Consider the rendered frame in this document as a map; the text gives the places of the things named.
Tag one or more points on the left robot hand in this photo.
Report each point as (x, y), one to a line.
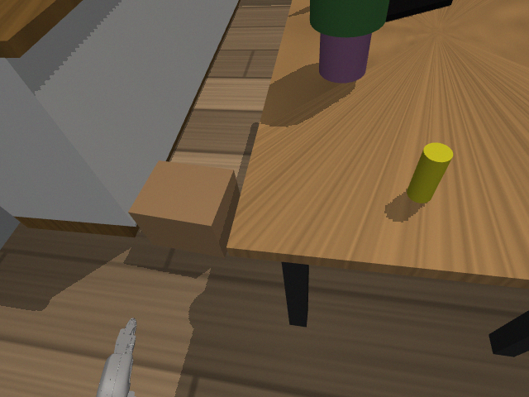
(116, 374)

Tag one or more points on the table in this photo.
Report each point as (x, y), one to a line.
(328, 174)

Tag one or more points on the potted plant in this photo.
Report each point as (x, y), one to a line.
(346, 27)

